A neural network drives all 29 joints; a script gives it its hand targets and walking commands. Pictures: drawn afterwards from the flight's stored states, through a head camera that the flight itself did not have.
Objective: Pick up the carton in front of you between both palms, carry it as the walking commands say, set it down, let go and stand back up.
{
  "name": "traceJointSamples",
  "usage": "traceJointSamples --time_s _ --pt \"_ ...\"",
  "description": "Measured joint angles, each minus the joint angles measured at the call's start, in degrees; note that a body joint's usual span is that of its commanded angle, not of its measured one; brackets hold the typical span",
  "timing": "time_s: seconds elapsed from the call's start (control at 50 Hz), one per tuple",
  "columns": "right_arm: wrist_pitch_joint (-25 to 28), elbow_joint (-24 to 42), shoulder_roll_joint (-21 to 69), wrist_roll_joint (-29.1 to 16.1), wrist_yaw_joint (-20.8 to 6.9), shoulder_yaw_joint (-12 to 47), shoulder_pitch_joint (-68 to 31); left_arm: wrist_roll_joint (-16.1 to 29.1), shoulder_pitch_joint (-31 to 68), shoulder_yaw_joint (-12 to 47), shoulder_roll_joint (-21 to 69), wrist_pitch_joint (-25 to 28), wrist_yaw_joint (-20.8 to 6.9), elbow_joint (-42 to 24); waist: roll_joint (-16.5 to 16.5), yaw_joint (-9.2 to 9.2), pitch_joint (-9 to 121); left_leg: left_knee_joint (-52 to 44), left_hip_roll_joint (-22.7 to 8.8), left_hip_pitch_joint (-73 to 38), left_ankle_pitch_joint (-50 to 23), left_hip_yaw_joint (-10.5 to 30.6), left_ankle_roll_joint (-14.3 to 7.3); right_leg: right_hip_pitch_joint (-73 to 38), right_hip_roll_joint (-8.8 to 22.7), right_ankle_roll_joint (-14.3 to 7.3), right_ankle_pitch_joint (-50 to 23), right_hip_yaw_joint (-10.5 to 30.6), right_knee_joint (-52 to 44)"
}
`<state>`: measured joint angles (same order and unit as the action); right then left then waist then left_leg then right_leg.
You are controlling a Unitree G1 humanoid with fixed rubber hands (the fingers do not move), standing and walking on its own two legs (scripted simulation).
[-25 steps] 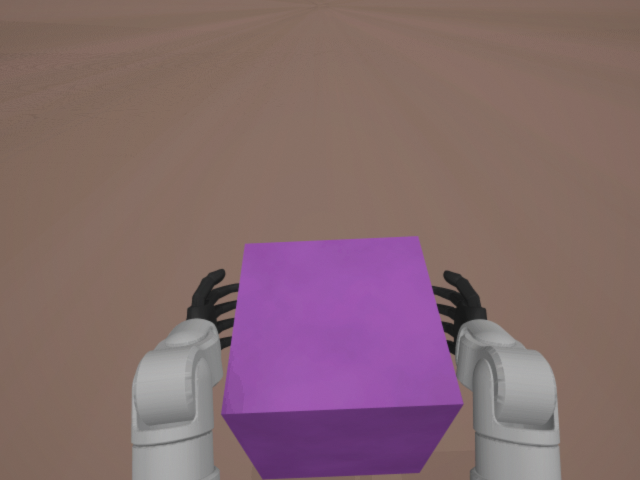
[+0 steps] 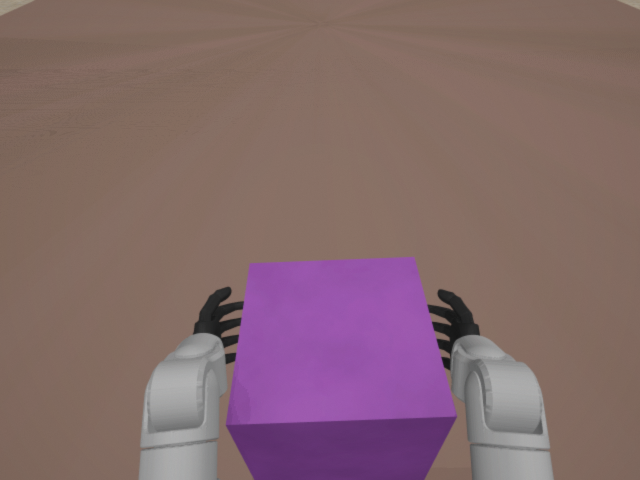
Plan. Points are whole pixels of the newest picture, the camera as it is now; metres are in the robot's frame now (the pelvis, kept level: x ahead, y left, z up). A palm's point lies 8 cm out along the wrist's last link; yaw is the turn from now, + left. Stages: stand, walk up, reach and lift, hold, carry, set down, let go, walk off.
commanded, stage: carry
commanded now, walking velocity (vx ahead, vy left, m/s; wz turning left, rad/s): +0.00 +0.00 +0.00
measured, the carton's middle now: (336, 380) +0.26 +0.00 -0.01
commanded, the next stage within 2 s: hold in 0.90 s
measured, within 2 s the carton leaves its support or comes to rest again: neither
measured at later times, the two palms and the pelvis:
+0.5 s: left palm (213, 355) +0.27 +0.16 +0.04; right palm (451, 358) +0.27 -0.14 +0.04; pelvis -0.03 +0.00 +0.00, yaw +0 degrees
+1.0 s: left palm (202, 363) +0.26 +0.17 +0.05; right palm (446, 361) +0.26 -0.13 +0.04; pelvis -0.03 +0.01 +0.01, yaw +3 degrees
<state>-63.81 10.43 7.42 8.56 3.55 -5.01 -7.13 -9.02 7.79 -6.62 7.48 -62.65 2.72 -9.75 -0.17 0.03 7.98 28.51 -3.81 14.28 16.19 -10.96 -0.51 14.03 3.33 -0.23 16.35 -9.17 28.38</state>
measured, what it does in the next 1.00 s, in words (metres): stands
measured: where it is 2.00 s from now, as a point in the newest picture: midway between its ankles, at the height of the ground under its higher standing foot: outside the picture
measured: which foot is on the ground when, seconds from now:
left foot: down 0.00-1.00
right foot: down 0.00-1.00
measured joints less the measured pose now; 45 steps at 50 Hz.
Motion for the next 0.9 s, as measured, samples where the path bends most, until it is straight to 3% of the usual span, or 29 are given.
traceJointSamples --time_s 0.18,0.48,0.66,0.9 --pt "7.6 -6.2 0.0 1.8 -1.2 -0.3 0.2 -1.8 0.0 -0.2 0.0 7.5 -1.1 6.2 0.0 0.03 -0.5 -0.1 0.1 1.0 -1.0 0.0 -0.3 1.0 0.1 0.0 -1.1 0.0 -0.1" --pt "23.8 -23.7 1.0 6.2 -3.1 -5.9 -6.7 -6.5 6.8 -6.1 1.1 23.5 -2.8 23.4 0.2 0.07 -1.9 -0.3 0.4 2.2 -2.3 -0.2 -0.9 2.4 0.4 0.0 -2.3 0.1 0.0" --pt "22.6 -19.9 0.8 5.0 -2.7 -4.5 -5.4 -5.1 5.5 -4.6 0.9 22.3 -2.2 19.5 0.1 0.07 -2.1 0.2 0.5 2.5 -2.0 -0.1 -1.0 2.6 0.6 0.2 -2.1 0.1 0.3" --pt "21.4 -19.5 0.7 4.9 -2.6 -4.2 -4.8 -5.0 5.0 -4.1 0.8 21.1 -2.2 19.1 0.1 0.06 -1.9 0.5 0.7 2.3 -1.6 -0.3 -1.2 2.3 0.8 0.5 -1.8 0.3 0.6"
